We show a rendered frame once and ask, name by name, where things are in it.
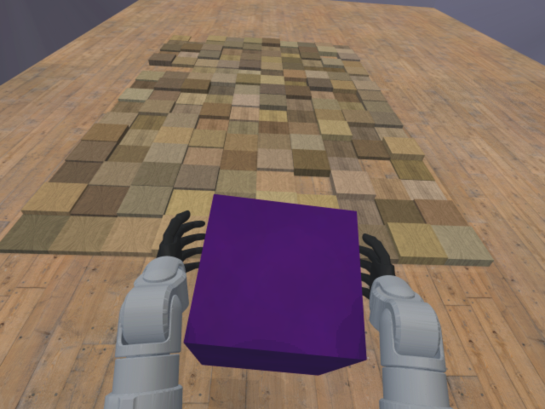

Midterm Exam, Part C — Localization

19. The left robot forearm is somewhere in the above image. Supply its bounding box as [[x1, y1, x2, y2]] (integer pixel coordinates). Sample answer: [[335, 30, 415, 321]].
[[104, 256, 189, 409]]

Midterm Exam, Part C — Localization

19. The carton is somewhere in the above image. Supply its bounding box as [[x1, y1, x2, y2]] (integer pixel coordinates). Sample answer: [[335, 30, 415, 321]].
[[184, 194, 367, 376]]

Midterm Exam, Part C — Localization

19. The left robot hand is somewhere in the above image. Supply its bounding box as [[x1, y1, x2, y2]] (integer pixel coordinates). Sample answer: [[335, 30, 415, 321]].
[[156, 210, 205, 273]]

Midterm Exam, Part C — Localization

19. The right robot forearm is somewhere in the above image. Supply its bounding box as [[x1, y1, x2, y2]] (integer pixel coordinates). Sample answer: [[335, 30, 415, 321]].
[[369, 275, 453, 409]]

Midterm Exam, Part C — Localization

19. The right robot hand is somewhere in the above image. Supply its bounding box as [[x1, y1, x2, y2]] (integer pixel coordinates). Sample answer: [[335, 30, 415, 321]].
[[359, 233, 396, 300]]

